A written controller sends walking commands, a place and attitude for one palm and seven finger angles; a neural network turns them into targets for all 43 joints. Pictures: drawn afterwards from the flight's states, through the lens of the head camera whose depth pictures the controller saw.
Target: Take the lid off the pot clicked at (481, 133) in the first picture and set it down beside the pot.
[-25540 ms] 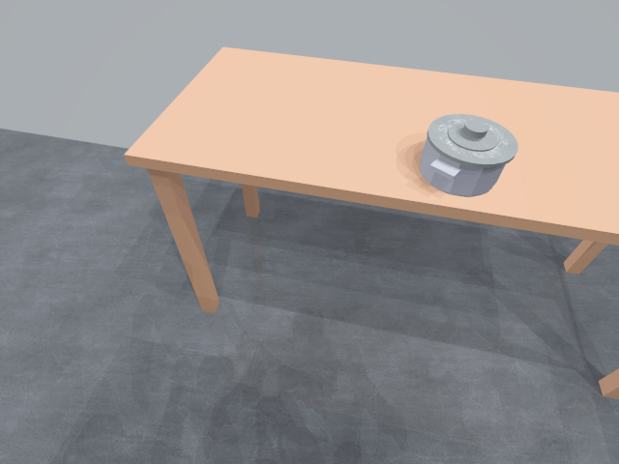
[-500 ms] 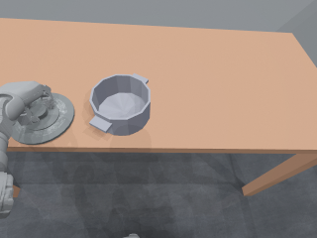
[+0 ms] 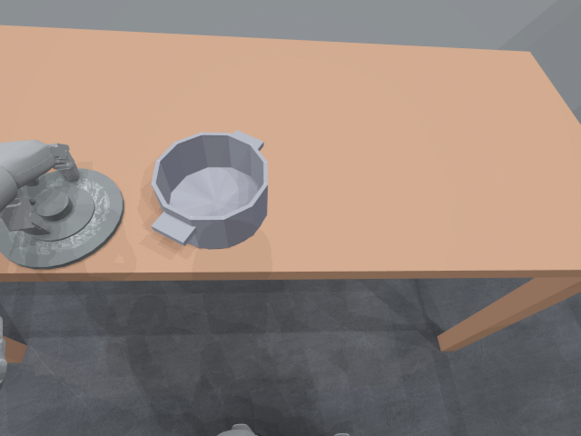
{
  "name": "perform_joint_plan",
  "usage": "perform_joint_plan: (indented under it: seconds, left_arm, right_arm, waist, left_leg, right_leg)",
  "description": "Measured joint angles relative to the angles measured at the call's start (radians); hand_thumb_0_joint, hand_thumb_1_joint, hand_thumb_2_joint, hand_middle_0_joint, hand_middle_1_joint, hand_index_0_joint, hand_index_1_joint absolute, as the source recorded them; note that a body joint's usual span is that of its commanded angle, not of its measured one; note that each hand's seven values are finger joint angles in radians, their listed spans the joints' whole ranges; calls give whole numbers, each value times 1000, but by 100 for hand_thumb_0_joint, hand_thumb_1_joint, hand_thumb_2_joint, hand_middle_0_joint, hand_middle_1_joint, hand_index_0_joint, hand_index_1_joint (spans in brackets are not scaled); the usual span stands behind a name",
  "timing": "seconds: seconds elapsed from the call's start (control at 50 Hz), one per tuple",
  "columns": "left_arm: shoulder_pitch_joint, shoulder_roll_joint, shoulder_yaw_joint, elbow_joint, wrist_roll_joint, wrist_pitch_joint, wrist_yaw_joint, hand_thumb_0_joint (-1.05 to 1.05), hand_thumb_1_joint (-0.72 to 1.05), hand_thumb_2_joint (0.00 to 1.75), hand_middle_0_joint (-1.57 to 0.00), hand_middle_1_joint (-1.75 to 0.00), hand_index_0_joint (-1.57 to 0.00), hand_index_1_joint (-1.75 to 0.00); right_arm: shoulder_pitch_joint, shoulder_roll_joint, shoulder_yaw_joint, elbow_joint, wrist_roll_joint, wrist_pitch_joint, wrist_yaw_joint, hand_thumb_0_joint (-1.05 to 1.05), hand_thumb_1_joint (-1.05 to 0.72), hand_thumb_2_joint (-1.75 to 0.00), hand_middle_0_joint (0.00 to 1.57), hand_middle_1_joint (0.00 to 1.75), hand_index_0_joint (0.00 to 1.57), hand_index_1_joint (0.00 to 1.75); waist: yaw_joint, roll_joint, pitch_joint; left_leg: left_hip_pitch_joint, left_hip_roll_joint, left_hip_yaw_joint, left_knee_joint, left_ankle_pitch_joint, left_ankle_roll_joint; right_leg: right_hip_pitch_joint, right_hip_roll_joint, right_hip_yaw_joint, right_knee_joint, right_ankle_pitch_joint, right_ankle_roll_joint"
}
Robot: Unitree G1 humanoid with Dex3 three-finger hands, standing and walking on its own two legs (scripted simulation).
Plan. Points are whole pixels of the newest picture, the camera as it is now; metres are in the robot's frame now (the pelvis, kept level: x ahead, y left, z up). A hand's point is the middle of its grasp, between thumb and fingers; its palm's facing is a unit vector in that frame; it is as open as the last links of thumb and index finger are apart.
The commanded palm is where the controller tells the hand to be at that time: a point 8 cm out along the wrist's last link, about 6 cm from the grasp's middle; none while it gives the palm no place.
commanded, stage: open the fingers wide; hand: left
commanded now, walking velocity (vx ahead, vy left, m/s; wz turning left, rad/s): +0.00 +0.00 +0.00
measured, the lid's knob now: (54, 206) +0.43 +0.35 +0.01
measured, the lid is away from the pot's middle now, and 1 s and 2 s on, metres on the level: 0.23 0.23 0.23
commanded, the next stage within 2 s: raise the empty hand in 0.16 s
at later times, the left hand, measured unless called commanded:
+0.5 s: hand (25, 186) +0.42 +0.35 +0.08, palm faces -0.38 -0.08 -0.92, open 11.0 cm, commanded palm +0.43 +0.34 +0.14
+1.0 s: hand out of the picture +0.43 +0.36 +0.12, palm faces -0.36 -0.09 -0.93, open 11.0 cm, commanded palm +0.43 +0.35 +0.19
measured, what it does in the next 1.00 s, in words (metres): stands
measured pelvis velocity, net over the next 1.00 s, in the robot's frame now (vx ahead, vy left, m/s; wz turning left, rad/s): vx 0.00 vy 0.02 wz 0.02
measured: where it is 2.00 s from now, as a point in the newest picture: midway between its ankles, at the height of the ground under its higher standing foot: outside the picture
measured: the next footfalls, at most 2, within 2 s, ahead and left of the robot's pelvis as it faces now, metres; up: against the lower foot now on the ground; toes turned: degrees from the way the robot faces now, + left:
none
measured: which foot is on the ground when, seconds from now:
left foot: down 0.00-1.00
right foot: down 0.00-1.00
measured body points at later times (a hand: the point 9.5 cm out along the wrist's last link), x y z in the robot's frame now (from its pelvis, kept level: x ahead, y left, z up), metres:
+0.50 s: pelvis +0.00 +0.01 +0.00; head +0.07 +0.03 +0.45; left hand +0.44 +0.35 +0.13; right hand +0.06 -0.26 -0.11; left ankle +0.01 +0.05 -0.72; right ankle +0.00 -0.15 -0.72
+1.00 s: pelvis +0.00 +0.02 +0.01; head +0.06 +0.03 +0.46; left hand +0.44 +0.36 +0.18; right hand +0.08 -0.26 -0.10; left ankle +0.01 +0.05 -0.72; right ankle +0.00 -0.15 -0.72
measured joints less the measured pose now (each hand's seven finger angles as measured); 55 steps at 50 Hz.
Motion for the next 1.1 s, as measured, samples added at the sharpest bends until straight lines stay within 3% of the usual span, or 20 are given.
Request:
perform_joint_plan:
  seconds: [0.14,0.22,0.54,0.66,1.1]
  left_arm:
    - [-10,-1,-24,-3,5,11,-13,0,2,62,-36,-88,-36,-88]
    - [0,-7,0,-18,-5,-9,-11,0,2,62,-35,-88,-36,-88]
    - [-31,-44,-47,-56,-16,52,17,0,2,61,-34,-89,-35,-89]
    - [-53,-40,-72,-38,-21,88,-18,0,2,61,-34,-89,-35,-89]
    - [-107,-11,-67,-107,-42,92,-104,0,2,60,-34,-89,-35,-89]
  right_arm:
    - [0,-4,-2,-3,1,1,2,0,-90,-90,21,30,21,30]
    - [-2,-5,-2,-1,-1,3,-1,0,-90,-90,21,30,21,30]
    - [-9,7,-2,-13,2,18,23,0,-90,-90,21,30,21,30]
    - [-15,8,8,-22,9,16,24,0,-90,-90,21,30,21,30]
    - [-23,2,3,-23,3,19,27,0,-90,-90,20,30,20,30]
  waist:
    - [3,2,3]
    - [4,5,1]
    - [12,15,-4]
    - [14,16,2]
    - [17,10,21]
  left_leg:
    - [-10,-2,-3,9,-3,3]
    - [-8,-4,-1,8,-3,7]
    - [42,-20,0,-29,13,16]
    - [71,-23,3,-51,22,20]
    - [152,-39,-5,-138,57,24]
  right_leg:
    - [-6,-2,-3,4,-2,-3]
    - [-4,-4,-1,3,-2,-1]
    - [44,-17,0,-26,7,-16]
    - [72,-20,5,-48,17,-5]
    - [156,-31,0,-135,48,-13]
